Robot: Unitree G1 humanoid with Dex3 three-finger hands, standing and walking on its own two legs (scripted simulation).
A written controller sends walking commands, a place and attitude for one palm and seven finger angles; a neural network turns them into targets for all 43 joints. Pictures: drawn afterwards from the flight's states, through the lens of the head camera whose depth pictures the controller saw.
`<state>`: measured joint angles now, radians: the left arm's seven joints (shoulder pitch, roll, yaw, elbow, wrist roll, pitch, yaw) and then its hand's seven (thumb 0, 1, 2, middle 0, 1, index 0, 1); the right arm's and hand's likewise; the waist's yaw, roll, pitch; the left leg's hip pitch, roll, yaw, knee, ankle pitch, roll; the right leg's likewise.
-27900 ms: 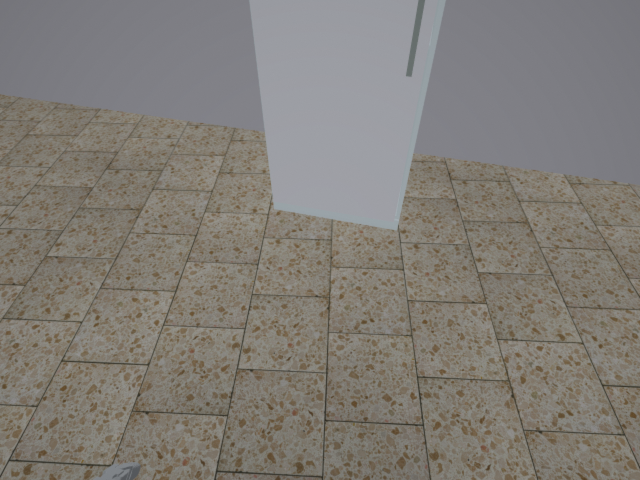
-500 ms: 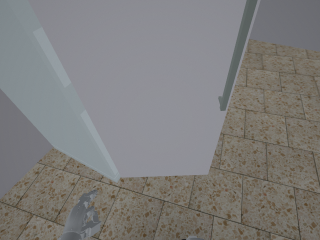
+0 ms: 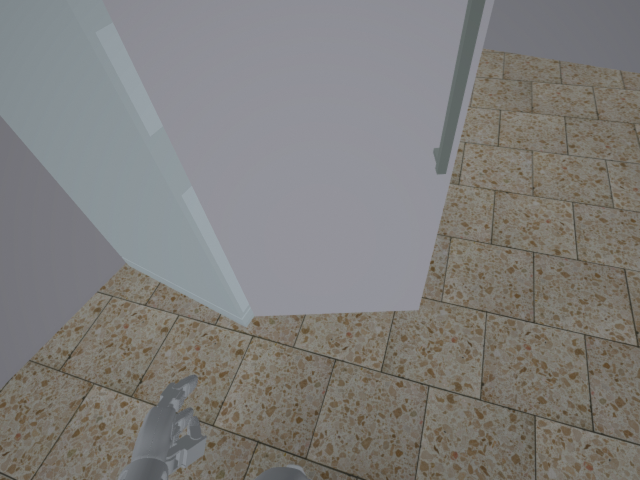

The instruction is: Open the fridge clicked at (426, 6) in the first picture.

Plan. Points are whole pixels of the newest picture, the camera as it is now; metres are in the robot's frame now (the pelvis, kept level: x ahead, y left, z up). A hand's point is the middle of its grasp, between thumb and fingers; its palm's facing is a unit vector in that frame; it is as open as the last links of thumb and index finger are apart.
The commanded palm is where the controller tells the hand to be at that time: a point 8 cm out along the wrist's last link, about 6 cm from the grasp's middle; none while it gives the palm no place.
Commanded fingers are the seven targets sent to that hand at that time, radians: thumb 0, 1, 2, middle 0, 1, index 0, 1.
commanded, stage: stop stepping back and stand still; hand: right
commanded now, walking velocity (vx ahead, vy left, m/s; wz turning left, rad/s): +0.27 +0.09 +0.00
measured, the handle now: (465, 29) +0.65 -0.18 +0.21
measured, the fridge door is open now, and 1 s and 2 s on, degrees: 61 61 61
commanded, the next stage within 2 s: let the arm hang, fingers relaxed in 0.66 s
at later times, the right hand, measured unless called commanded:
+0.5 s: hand out of the picture +0.15 -0.27 +0.15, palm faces +0.43 +0.83 -0.36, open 7.4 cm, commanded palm +0.09 -0.30 +0.18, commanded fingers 0.00 -0.90 -0.90 0.20 0.30 0.20 0.30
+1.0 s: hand out of the picture +0.07 -0.18 -0.15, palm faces -0.04 +0.97 -0.24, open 7.4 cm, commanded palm none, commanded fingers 0.00 -0.90 -0.90 0.20 0.30 0.20 0.30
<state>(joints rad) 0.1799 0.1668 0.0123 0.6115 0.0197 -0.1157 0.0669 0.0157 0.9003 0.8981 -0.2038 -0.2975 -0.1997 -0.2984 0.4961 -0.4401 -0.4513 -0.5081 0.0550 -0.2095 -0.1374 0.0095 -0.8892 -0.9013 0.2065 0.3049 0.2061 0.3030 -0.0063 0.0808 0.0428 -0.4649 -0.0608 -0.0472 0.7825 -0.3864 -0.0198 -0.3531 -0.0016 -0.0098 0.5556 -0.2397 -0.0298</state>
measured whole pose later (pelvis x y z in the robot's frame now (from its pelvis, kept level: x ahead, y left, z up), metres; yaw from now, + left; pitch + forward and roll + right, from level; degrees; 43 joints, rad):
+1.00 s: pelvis -0.06 +0.00 -0.01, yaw +1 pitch +0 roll -2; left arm 0.17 0.25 -0.01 0.81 0.04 -0.02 0.01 0.01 0.90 0.90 -0.21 -0.30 -0.20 -0.30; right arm 0.26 -0.22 -0.03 0.63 -0.03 0.06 0.00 0.01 -0.91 -0.90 0.20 0.30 0.19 0.30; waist 0.03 0.05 0.05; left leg -0.34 -0.01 -0.04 0.69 -0.33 0.02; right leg -0.36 0.06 -0.02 0.63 -0.28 -0.04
